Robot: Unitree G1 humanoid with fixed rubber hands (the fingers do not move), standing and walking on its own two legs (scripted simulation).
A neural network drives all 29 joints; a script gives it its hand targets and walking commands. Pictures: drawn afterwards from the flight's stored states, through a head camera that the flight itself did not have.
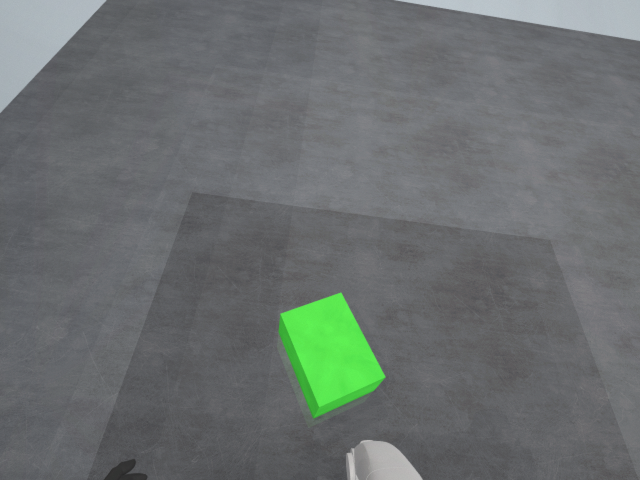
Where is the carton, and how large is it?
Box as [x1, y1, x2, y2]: [279, 293, 384, 418]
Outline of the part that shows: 341,293 332,295 280,314 279,334 313,418 373,390 384,378 384,375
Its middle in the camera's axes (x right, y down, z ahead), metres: +0.03 +0.36 +1.21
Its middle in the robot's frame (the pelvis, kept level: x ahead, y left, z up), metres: +0.52 -0.14 -0.71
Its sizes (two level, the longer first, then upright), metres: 0.293 0.212 0.142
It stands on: the floor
